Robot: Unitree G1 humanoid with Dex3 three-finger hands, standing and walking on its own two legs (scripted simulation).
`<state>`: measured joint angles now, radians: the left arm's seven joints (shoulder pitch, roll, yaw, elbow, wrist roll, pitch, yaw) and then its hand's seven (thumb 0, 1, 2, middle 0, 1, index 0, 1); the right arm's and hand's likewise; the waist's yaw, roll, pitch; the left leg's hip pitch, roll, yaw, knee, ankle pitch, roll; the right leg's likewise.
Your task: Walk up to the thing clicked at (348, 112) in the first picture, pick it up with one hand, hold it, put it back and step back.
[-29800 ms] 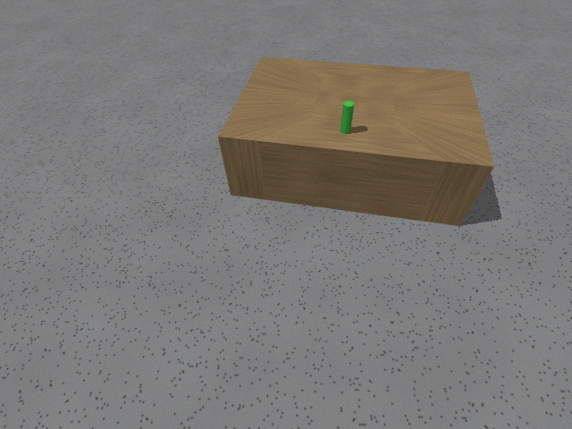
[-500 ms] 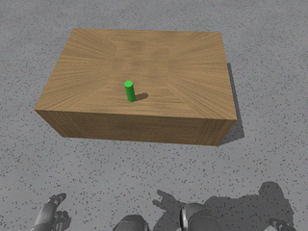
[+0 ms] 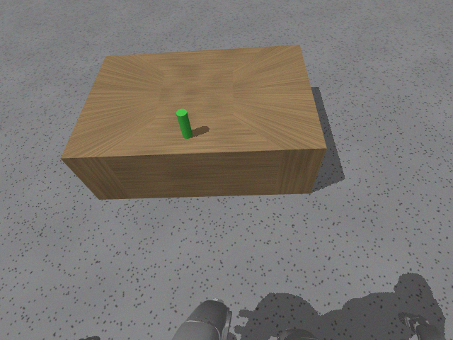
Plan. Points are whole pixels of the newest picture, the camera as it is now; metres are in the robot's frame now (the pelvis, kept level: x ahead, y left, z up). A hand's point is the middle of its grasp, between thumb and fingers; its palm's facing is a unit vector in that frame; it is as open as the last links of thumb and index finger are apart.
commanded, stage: step back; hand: left
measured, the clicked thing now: (184, 124) +0.89 +0.26 -0.34
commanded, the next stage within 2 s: stand in 1.56 s
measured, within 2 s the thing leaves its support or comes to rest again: neither
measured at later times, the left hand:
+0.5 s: hand out of the picture -0.10 +0.26 -0.16, palm faces -0.03 -0.92 -0.40, open 7.4 cm
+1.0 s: hand out of the picture -0.15 +0.26 -0.14, palm faces +0.03 -0.92 -0.38, open 7.4 cm
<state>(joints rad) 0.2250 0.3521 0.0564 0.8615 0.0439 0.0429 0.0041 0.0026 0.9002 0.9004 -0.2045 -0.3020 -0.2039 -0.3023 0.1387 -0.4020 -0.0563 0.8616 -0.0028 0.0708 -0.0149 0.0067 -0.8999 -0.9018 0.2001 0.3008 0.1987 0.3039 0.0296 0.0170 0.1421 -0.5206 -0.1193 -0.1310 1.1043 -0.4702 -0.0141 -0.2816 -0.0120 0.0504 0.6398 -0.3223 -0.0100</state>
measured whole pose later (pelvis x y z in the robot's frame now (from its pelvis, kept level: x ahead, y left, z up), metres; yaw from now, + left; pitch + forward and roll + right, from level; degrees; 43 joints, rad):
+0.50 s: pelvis -0.17 -0.01 -0.01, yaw -1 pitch -2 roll -1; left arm 0.20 0.38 0.07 0.92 0.04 0.03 -0.01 0.00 0.90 0.90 -0.20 -0.30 -0.20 -0.30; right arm 0.11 -0.39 -0.05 0.85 -0.05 0.04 0.00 0.01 -0.90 -0.90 0.20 0.30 0.20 0.30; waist 0.01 0.03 0.13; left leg -0.43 0.07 0.00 0.67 -0.22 0.01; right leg -0.19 0.05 0.03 0.62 -0.40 -0.02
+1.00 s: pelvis -0.20 -0.02 +0.00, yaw +2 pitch -2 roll +1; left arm 0.22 0.40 0.06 0.99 0.03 -0.01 -0.02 0.00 0.90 0.90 -0.20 -0.30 -0.20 -0.30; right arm 0.19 -0.34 -0.05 0.97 -0.04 -0.01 0.02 0.01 -0.90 -0.90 0.20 0.30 0.20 0.30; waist 0.00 -0.02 0.06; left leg -0.26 -0.02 0.00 0.55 -0.26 0.01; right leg -0.27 -0.02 0.00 0.63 -0.40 -0.02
